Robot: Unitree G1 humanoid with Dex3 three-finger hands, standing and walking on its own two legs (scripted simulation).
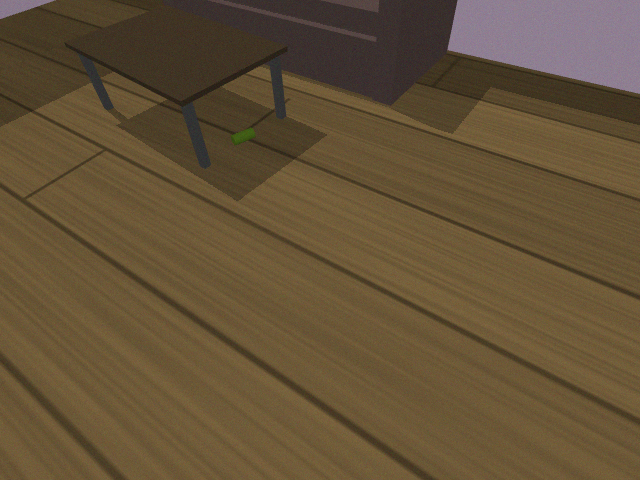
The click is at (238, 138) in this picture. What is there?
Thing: lying can
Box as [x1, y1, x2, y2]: [231, 128, 255, 145]
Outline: 252,128 248,128 231,135 233,143 235,145 254,137 255,135
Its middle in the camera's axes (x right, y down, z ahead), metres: -0.41 -0.52 +2.13
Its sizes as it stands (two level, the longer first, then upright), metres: 0.119 0.057 0.057
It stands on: the floor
